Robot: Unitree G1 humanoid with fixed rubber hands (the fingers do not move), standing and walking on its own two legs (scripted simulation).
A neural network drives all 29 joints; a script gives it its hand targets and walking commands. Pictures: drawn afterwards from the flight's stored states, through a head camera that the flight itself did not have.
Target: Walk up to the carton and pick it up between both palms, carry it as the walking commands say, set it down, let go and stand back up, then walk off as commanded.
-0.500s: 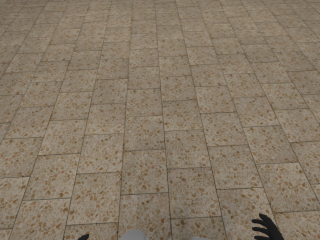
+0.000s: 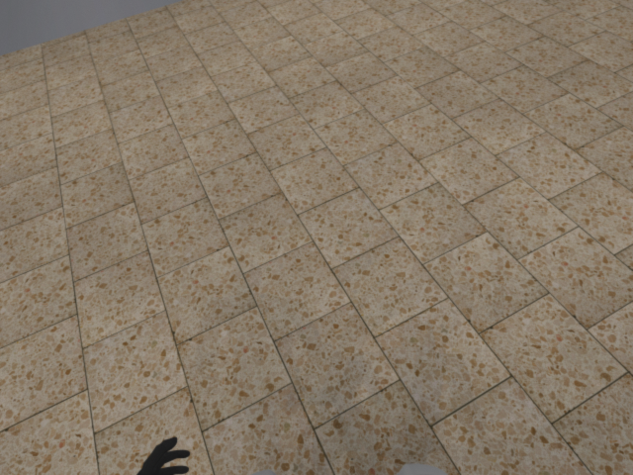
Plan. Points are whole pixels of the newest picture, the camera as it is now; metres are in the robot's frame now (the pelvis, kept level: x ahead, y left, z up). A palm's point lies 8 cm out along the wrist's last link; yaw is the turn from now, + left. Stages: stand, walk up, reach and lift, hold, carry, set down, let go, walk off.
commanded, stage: walk off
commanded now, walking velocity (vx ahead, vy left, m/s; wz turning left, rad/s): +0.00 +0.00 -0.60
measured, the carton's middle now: out of the picture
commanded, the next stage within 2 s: stand in 0.94 s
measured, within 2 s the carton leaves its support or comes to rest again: neither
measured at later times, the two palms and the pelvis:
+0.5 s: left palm out of the picture +0.06 +0.25 -0.12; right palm out of the picture +0.06 -0.27 -0.09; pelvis -0.03 +0.01 +0.01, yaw -14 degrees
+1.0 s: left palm (248, 426) +0.18 +0.14 -0.10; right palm out of the picture -0.16 -0.27 -0.14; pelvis -0.05 -0.03 +0.00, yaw -34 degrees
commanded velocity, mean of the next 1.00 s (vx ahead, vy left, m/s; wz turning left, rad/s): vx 0.00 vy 0.00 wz -0.55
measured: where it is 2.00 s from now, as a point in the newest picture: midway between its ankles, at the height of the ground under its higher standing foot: outside the picture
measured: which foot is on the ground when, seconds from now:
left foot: up 0.00-0.48, down 0.50-0.94, up 0.96-1.00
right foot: down 0.00-0.50, up 0.52-0.92, down 0.94-1.00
